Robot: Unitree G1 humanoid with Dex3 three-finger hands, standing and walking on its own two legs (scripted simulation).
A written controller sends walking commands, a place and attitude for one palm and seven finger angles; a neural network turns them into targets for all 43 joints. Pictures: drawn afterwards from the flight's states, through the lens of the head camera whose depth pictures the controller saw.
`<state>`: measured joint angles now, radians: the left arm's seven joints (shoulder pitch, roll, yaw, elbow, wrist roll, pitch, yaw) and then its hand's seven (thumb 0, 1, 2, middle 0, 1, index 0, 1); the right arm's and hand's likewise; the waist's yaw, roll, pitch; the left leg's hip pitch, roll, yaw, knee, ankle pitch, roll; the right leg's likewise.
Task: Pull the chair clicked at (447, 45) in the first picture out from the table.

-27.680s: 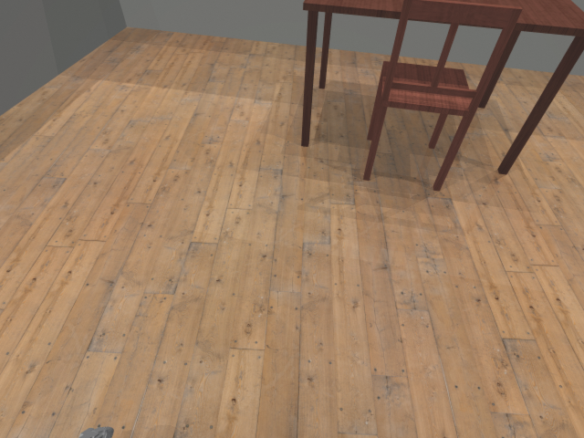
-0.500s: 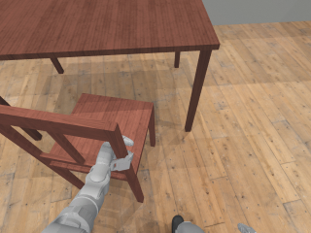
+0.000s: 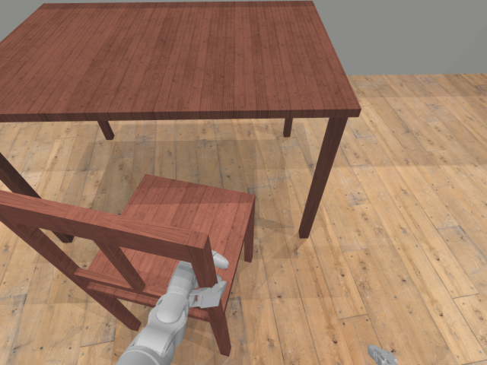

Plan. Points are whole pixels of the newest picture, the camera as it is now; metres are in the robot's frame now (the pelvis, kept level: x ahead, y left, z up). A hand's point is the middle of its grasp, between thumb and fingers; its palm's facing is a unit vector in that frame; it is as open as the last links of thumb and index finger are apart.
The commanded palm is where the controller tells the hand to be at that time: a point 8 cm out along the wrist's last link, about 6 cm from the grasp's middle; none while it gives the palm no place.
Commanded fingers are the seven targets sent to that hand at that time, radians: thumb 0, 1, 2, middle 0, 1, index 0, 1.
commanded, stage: stop walking, hand still on the chair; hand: left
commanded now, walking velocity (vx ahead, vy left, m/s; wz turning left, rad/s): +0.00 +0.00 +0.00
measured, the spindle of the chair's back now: (122, 264) +0.33 +0.26 -0.10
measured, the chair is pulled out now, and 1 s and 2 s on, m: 0.22 0.22 0.22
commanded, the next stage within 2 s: open the thumb and straighten the fingers in 0.38 s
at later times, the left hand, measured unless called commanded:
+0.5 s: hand (211, 293) +0.26 +0.07 -0.07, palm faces -0.20 -0.97 -0.11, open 6.1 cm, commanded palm +0.26 +0.12 -0.05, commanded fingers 0.00 0.66 0.78 -0.50 -1.45 -0.50 -1.45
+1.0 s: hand (204, 286) +0.27 +0.08 -0.07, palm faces -0.24 -0.97 -0.09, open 14.6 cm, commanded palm +0.27 +0.14 -0.05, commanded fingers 0.00 -0.55 0.20 -0.08 -0.22 -0.08 -0.22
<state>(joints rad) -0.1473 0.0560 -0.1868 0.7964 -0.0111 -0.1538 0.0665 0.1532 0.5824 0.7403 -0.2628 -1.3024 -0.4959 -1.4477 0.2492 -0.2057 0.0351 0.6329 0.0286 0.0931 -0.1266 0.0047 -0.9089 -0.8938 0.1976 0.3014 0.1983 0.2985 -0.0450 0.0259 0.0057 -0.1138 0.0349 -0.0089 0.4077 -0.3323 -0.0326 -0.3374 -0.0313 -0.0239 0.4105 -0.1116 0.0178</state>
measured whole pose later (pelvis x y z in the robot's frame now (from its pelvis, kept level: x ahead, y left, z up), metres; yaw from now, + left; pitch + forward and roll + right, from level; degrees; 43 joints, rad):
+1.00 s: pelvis -0.02 +0.01 -0.04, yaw +1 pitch +9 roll +1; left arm -0.09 0.12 -0.12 0.47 -0.04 0.06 -0.07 0.00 -0.47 0.24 -0.30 -0.87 -0.30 -0.87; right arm 0.27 -0.24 0.01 0.56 0.04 -0.01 -0.02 0.01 -0.91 -0.89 0.20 0.30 0.20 0.30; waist -0.06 0.03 -0.11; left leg -0.47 -0.01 -0.01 0.80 -0.50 -0.01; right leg -0.69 -0.08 0.00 0.79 -0.26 0.03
